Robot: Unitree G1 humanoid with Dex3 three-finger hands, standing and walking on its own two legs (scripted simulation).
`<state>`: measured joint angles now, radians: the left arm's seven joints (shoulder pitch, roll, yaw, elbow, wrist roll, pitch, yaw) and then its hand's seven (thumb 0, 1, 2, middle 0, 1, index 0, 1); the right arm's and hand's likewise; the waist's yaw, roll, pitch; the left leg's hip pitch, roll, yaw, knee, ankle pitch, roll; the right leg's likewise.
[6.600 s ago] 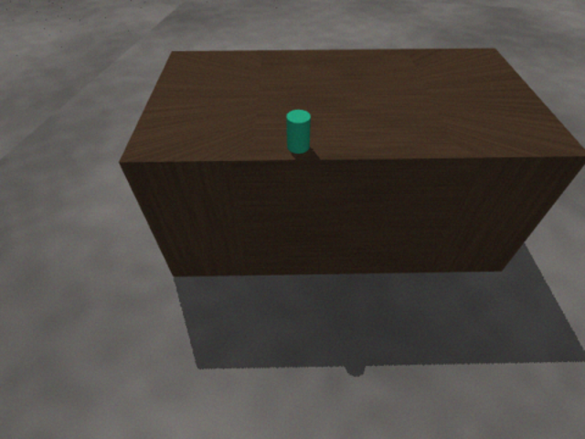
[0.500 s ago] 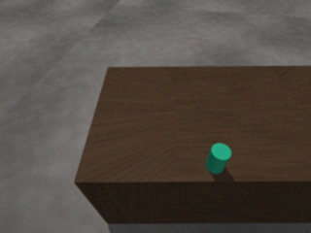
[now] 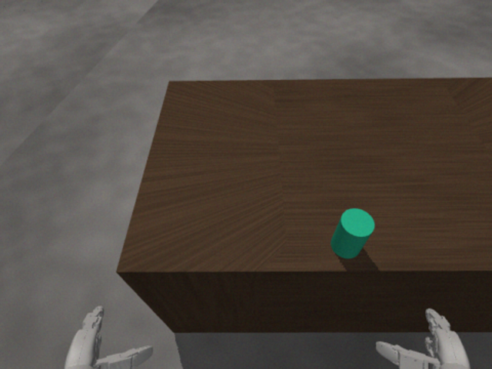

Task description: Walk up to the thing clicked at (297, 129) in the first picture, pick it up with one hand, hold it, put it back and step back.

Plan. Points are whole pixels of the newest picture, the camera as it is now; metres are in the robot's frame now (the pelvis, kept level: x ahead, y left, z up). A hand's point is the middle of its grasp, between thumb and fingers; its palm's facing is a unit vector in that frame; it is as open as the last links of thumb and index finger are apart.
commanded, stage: rise first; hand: right
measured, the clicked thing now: (351, 234) +0.41 -0.20 -0.11
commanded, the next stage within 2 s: go down in 1.62 s
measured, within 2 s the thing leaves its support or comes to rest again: neither
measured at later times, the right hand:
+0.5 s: hand (419, 350) +0.18 -0.26 -0.09, palm faces +0.25 +0.90 -0.35, open 16.9 cm
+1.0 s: hand (410, 342) +0.18 -0.23 -0.05, palm faces +0.23 +0.91 -0.34, open 17.3 cm
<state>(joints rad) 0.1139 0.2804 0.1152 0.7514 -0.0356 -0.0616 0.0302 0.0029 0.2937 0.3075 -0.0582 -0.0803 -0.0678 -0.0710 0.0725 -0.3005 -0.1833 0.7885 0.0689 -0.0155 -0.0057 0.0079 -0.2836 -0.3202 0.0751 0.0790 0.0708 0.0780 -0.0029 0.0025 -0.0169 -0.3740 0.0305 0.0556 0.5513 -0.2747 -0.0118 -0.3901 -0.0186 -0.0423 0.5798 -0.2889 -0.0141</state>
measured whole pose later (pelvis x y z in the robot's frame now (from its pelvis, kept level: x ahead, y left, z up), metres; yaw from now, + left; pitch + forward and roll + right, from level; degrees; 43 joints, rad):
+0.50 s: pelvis +0.01 +0.00 +0.00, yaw +0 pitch +4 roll +1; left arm 0.26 0.22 0.06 0.57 -0.02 -0.07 0.09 -0.01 -0.45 0.06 -0.08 -0.07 -0.08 -0.06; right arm 0.24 -0.29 -0.17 0.54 0.04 -0.02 -0.09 0.00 0.40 -0.08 0.05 0.06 0.05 0.06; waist -0.02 -0.01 -0.03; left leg -0.33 0.03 0.05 0.56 -0.30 -0.01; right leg -0.34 -0.02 -0.05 0.59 -0.31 -0.01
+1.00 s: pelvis +0.01 +0.01 +0.01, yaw +0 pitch +0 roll +0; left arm 0.26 0.23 0.07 0.56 -0.02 -0.06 0.09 -0.01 -0.51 0.07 -0.07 -0.07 -0.07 -0.07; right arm 0.33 -0.26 -0.14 0.34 0.04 -0.04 -0.08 -0.01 0.50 -0.06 0.05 0.06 0.05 0.06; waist -0.02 -0.03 0.03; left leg -0.20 0.02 0.06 0.46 -0.26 0.00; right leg -0.20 -0.02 -0.04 0.46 -0.26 0.00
